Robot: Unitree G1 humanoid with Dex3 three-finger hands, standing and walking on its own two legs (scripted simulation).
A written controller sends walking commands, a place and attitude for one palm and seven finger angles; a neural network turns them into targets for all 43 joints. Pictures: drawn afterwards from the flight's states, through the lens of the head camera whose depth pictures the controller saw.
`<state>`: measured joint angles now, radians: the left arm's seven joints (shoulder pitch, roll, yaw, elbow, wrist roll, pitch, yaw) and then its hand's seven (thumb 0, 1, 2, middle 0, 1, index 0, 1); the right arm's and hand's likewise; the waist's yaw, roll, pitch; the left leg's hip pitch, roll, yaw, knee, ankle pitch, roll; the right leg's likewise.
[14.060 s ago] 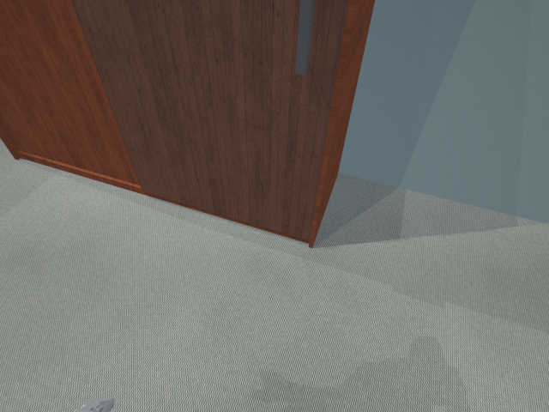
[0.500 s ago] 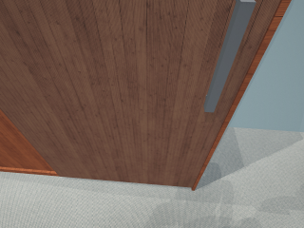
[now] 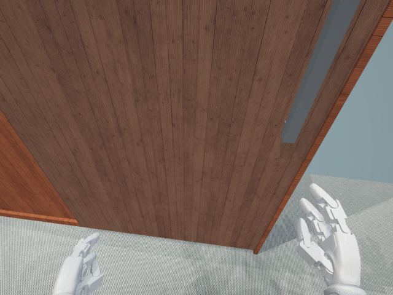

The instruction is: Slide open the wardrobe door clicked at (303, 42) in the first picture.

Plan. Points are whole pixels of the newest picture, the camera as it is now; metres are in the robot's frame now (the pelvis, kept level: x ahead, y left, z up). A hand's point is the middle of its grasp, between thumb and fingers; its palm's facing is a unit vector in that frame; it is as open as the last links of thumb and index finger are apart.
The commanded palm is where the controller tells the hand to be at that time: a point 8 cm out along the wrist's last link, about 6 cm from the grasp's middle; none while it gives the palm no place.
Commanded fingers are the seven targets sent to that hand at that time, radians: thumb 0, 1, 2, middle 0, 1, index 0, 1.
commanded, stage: raise the hand with hooked fingers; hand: right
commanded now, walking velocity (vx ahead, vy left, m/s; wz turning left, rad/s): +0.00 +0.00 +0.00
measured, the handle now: (309, 76) +0.49 -0.17 +0.25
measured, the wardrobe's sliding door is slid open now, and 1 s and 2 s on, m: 0.00 0.00 0.00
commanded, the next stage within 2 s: move the hooked fingers beside the handle in 1.80 s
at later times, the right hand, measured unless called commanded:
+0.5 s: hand (347, 236) +0.23 -0.22 +0.10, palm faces +0.06 +0.99 -0.09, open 10.9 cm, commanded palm +0.18 -0.27 +0.12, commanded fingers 0.00 0.06 -0.49 0.27 0.92 0.27 0.92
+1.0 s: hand out of the picture +0.26 -0.28 +0.21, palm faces +0.14 +0.98 -0.11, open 13.6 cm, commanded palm +0.22 -0.32 +0.22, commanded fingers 0.00 0.50 -0.30 0.30 1.20 0.30 1.20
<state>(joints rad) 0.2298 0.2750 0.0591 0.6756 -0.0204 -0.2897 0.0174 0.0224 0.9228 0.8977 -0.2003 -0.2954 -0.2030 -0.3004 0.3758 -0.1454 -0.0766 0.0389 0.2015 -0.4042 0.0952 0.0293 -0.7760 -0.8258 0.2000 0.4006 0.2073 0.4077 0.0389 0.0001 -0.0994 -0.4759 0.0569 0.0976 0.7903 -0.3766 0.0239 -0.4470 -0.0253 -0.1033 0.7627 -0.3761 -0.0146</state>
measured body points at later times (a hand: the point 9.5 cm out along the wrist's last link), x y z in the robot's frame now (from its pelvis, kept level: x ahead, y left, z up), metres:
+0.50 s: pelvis +0.02 +0.01 +0.01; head +0.03 +0.03 +0.46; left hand +0.19 +0.22 -0.08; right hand +0.22 -0.27 +0.11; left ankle +0.02 +0.10 -0.71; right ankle +0.01 -0.11 -0.71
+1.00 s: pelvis +0.02 -0.01 +0.03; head -0.01 +0.01 +0.48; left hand +0.24 +0.20 -0.02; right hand +0.25 -0.33 +0.21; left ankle +0.02 +0.10 -0.71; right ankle +0.01 -0.11 -0.71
